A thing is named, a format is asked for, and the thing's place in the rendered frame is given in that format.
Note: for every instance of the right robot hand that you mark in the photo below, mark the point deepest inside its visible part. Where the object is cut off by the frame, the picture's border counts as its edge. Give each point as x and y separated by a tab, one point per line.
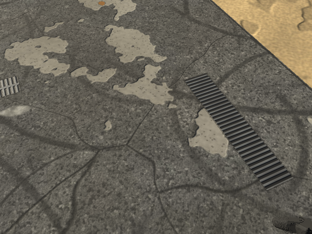
297	225

